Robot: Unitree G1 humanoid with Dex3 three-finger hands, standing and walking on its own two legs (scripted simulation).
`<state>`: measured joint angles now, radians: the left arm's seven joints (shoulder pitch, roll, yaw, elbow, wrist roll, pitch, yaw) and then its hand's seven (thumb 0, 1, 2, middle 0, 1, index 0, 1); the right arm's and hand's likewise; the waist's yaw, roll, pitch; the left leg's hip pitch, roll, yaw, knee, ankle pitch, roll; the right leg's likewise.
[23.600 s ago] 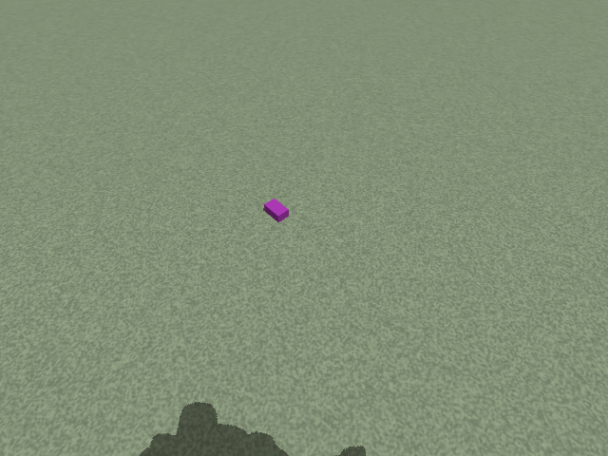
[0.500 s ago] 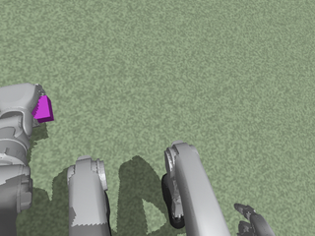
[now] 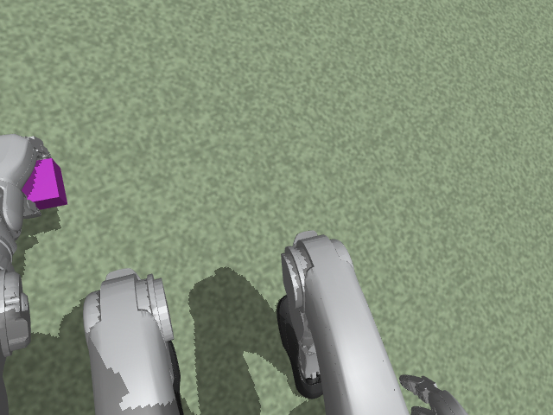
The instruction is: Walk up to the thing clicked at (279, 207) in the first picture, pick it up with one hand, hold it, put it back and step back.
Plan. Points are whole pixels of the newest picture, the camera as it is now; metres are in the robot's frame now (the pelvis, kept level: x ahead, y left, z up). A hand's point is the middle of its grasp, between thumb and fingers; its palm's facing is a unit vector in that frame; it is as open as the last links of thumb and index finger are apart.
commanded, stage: crouch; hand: left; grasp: from above
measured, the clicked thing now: (21, 188) +0.47 +0.30 -0.20
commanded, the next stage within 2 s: lower in 0.06 s
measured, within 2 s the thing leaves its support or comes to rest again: rests again in 1.76 s
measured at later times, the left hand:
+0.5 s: hand (31, 193) +0.47 +0.30 -0.22, palm faces -0.46 -0.10 -0.88, open 8.9 cm
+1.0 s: hand (46, 196) +0.47 +0.29 -0.26, palm faces -0.46 -0.11 -0.88, open 8.9 cm
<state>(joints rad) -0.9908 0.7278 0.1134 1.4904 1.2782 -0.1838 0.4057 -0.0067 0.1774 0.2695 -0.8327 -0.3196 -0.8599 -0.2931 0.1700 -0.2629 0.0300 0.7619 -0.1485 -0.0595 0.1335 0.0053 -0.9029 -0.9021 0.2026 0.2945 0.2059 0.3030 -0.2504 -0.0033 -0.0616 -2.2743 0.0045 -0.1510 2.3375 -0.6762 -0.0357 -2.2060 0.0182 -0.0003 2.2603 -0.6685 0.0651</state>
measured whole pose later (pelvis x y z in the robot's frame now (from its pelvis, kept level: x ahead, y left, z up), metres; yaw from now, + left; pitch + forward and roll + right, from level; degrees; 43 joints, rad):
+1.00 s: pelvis +0.01 +0.00 -0.05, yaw -4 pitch +32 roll -11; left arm -1.03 0.89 0.17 1.65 1.31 -0.22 0.53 -0.01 0.17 0.28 -0.85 -0.30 -0.87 -0.27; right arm 0.12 -0.30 0.16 0.72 -0.23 -0.11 0.19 0.00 -0.90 -0.90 0.20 0.30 0.21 0.30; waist -0.33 -0.07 0.07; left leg -2.37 -0.01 -0.23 2.52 -0.72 -0.05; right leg -2.28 0.05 -0.05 2.39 -0.68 0.08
